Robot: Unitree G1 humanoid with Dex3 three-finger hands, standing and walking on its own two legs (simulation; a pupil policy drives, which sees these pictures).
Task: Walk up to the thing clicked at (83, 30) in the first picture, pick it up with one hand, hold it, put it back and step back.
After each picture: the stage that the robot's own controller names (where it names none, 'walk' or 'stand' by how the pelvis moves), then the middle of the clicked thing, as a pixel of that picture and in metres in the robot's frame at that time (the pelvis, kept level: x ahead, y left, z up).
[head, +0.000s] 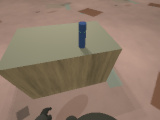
stand; (82, 36) +0.75 +0.15 +0.08
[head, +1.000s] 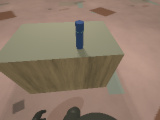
rise first; (79, 36) +0.68 +0.19 +0.10
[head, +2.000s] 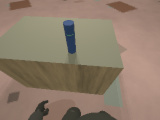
stand; (70, 39) +0.56 +0.22 +0.11
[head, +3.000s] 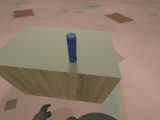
stand; (72, 49) +0.54 +0.20 +0.08
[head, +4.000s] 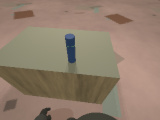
stand; (71, 50) +0.54 +0.21 +0.08
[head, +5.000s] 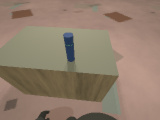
stand; (69, 48) +0.54 +0.22 +0.08
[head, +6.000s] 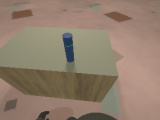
stand; (69, 49) +0.54 +0.23 +0.08
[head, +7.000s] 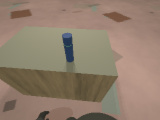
rise first; (68, 49) +0.54 +0.23 +0.08
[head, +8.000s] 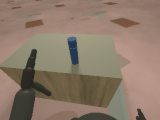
rise first; (73, 52) +0.54 +0.23 +0.08
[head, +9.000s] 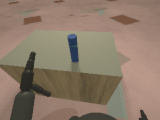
go down; (73, 49) +0.55 +0.23 +0.08
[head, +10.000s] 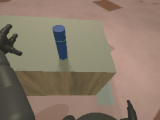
go down; (61, 44) +0.52 +0.21 +0.09
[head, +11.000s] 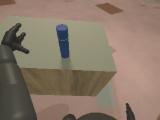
approach; (63, 43) +0.53 +0.22 +0.10
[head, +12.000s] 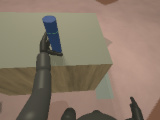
close; (54, 37) +0.54 +0.24 +0.13
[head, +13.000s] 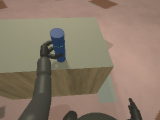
lift; (59, 48) +0.47 +0.20 +0.13
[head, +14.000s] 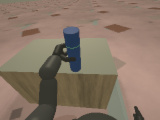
lift; (73, 52) +0.33 +0.12 +0.27
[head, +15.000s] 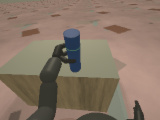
hold; (73, 54) +0.32 +0.12 +0.27
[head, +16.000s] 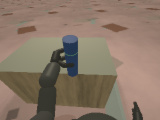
hold; (71, 58) +0.32 +0.14 +0.23
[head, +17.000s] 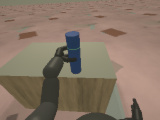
crouch; (74, 55) +0.34 +0.12 +0.25
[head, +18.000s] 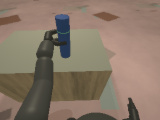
crouch; (64, 39) +0.46 +0.17 +0.24
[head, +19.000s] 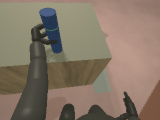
lower; (53, 34) +0.52 +0.20 +0.15
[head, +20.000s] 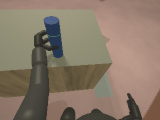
lower; (55, 40) +0.50 +0.20 +0.14
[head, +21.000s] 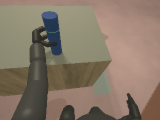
lower; (54, 37) +0.51 +0.20 +0.14
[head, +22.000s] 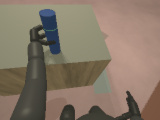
lower; (52, 35) +0.52 +0.21 +0.14
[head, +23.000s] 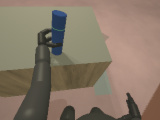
open; (57, 36) +0.53 +0.18 +0.14
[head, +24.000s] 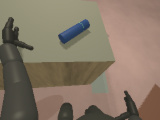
rise; (75, 30) +0.65 +0.10 +0.05
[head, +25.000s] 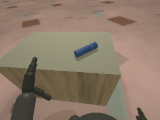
sink last; (86, 49) +0.68 +0.14 +0.02
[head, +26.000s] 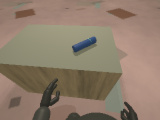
stand; (84, 44) +0.70 +0.15 +0.01
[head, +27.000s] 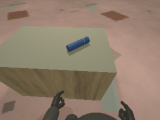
stand; (78, 44) +0.72 +0.18 +0.00
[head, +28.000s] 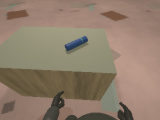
stand; (76, 43) +0.73 +0.20 -0.01
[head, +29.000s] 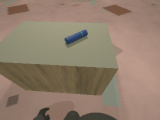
walk; (76, 36) +0.79 +0.21 +0.00
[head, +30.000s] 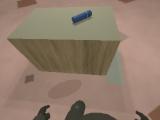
walk; (82, 16) +1.08 +0.21 +0.02
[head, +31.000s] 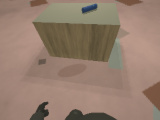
stand; (89, 8) +1.48 +0.17 +0.01
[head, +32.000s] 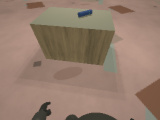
stand; (85, 13) +1.51 +0.23 +0.00
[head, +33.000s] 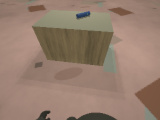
stand; (83, 14) +1.57 +0.25 -0.01
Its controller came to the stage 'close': yes
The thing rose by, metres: 0.21
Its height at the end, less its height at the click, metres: -0.09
